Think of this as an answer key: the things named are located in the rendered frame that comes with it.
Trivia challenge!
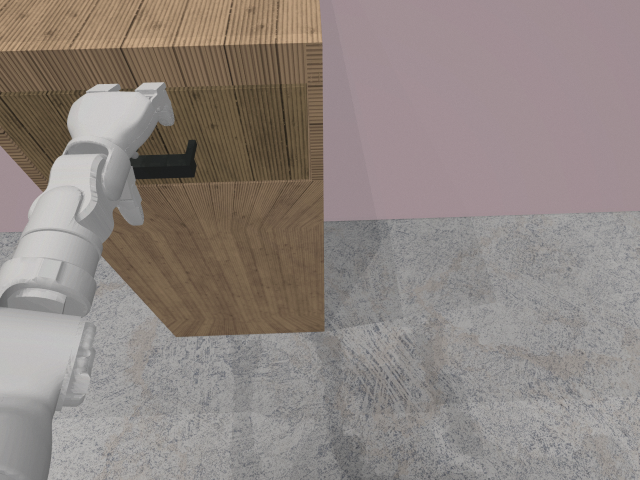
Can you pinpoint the cabinet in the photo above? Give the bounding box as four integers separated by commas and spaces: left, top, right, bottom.
0, 0, 325, 337

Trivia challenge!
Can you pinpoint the left robot upper arm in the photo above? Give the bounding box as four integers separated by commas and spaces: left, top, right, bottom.
0, 307, 96, 480

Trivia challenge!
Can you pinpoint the left robot hand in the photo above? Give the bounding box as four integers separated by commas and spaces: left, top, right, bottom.
67, 82, 175, 226

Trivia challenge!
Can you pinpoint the robot left forearm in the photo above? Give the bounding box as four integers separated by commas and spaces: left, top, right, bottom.
0, 135, 131, 318

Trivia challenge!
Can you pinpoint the drawer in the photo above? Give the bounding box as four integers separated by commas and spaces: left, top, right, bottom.
0, 83, 309, 185

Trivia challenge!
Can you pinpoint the handle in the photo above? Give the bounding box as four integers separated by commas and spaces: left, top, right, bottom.
130, 140, 197, 179

